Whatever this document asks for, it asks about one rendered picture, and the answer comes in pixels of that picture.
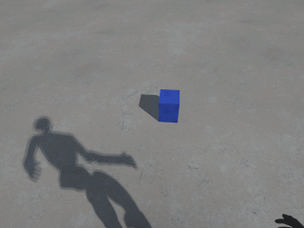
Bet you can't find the robot right hand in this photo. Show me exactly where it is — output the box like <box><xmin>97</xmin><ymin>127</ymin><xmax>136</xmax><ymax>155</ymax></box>
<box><xmin>275</xmin><ymin>214</ymin><xmax>304</xmax><ymax>228</ymax></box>

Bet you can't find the carton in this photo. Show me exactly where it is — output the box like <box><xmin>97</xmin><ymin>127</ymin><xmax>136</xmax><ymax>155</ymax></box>
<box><xmin>159</xmin><ymin>89</ymin><xmax>180</xmax><ymax>124</ymax></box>

